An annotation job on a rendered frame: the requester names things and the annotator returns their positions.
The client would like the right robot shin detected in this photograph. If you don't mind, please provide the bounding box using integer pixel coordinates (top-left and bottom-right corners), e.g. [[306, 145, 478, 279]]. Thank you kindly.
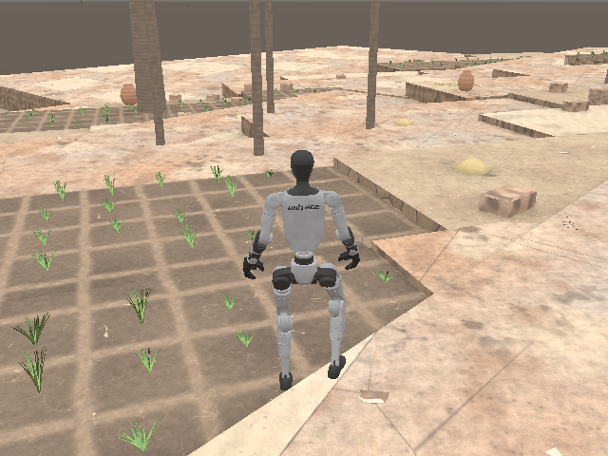
[[330, 300, 346, 367]]

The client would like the right robot upper arm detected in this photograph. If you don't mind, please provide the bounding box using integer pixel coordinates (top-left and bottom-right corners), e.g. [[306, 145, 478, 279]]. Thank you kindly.
[[322, 190, 351, 241]]

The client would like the robot right forearm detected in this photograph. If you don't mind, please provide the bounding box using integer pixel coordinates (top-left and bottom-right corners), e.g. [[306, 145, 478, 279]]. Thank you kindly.
[[342, 226, 358, 256]]

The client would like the robot left hand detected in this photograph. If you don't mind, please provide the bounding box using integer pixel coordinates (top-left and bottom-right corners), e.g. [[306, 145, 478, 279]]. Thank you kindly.
[[242, 257, 264, 279]]

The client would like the left robot shin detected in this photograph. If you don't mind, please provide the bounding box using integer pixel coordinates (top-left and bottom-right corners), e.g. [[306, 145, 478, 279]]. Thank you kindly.
[[276, 315, 291, 378]]

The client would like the left robot upper arm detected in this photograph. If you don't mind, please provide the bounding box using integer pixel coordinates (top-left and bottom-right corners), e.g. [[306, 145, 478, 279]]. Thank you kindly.
[[258, 192, 283, 245]]

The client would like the robot right hand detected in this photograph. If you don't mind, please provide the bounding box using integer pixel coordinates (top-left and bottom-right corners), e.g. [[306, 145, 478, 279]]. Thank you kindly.
[[338, 252, 360, 270]]

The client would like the robot shin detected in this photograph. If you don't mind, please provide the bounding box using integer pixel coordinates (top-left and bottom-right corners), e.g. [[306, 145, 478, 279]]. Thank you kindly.
[[330, 300, 346, 367], [276, 315, 291, 378]]

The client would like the robot left forearm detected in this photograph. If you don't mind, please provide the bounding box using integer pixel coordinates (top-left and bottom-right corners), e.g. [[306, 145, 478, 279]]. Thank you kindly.
[[247, 230, 267, 264]]

